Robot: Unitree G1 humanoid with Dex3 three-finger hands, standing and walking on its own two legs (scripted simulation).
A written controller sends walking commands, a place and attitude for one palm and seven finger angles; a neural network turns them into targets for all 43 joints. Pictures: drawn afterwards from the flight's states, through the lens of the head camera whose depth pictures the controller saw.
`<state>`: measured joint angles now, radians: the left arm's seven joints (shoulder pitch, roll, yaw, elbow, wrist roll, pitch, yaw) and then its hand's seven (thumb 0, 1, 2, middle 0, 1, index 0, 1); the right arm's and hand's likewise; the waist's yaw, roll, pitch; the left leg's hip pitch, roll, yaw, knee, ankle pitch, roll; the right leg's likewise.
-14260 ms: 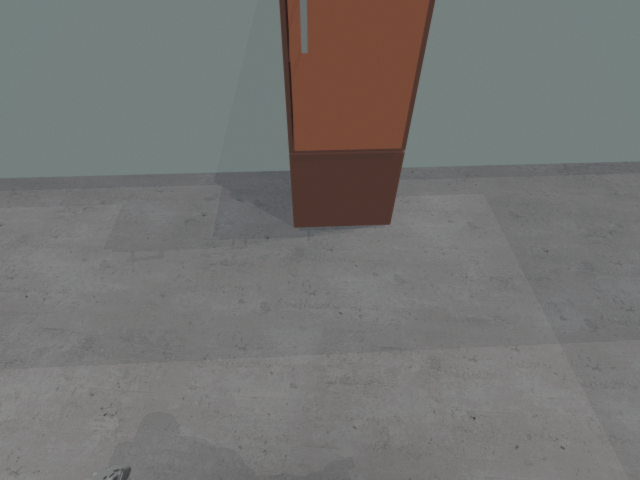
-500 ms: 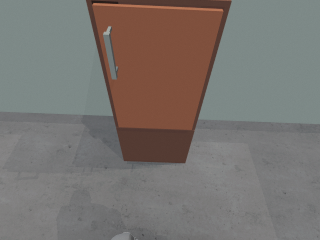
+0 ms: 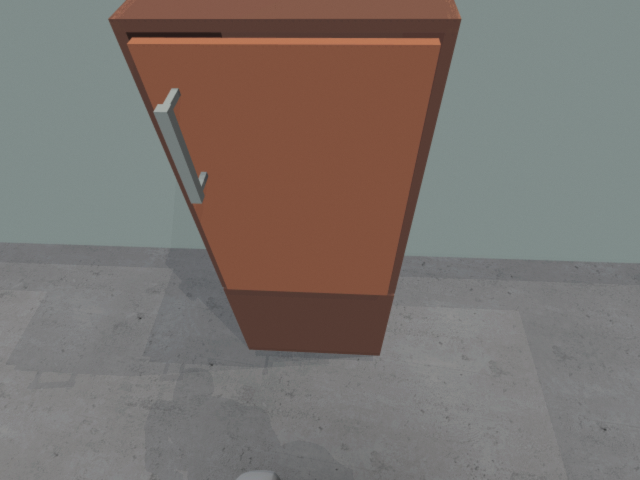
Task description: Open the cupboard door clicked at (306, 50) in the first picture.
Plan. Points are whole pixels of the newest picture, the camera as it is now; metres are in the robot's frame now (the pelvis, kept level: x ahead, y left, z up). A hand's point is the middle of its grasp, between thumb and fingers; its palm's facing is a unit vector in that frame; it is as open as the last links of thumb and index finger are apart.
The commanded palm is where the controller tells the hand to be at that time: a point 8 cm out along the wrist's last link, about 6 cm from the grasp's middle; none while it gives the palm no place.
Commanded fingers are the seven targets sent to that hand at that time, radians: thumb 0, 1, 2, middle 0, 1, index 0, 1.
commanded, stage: come to a stop and stand still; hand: left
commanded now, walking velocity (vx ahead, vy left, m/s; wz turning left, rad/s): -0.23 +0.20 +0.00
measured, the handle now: (186, 150) +0.53 +0.24 +0.11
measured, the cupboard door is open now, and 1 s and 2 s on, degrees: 0 0 0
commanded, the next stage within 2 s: look again from close up in 0.82 s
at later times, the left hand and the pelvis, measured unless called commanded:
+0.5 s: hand out of the picture +0.05 +0.18 -0.16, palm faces +0.01 -0.96 -0.27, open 7.4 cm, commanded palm none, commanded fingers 0.00 0.90 0.90 -0.20 -0.30 -0.20 -0.30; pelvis +0.00 -0.01 -0.01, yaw -1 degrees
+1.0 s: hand out of the picture +0.01 +0.18 -0.17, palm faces -0.04 -0.97 -0.22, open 7.4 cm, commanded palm none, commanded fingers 0.00 0.90 0.90 -0.20 -0.30 -0.20 -0.30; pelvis -0.01 -0.01 +0.00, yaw -1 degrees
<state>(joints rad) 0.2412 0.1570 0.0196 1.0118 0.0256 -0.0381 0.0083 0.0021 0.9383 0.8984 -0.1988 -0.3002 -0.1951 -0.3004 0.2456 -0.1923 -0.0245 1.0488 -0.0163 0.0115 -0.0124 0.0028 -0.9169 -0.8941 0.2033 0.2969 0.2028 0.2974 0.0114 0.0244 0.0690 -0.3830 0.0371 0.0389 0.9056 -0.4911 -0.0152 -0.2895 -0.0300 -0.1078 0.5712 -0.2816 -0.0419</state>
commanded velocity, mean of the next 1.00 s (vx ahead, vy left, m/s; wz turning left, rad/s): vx -0.05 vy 0.01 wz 0.00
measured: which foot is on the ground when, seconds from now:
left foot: up 0.00-0.16, down 0.18-1.00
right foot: down 0.00-1.00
